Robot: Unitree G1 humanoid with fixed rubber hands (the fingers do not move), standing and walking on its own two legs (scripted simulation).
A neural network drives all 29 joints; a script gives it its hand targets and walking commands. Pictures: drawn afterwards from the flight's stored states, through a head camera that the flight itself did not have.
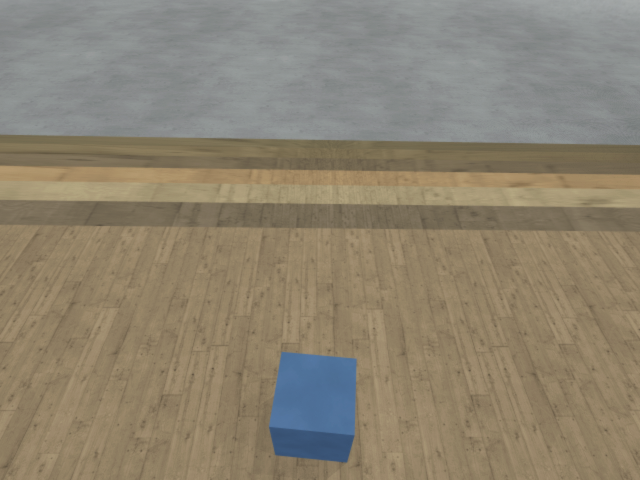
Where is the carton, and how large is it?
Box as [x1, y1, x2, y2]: [269, 352, 356, 462]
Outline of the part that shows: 281,352 269,423 275,454 346,462 354,435 356,359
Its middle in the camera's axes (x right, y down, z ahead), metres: -0.02 +0.47 +1.10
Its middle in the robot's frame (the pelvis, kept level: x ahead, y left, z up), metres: +0.46 +0.02 -0.65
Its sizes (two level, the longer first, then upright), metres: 0.210 0.200 0.250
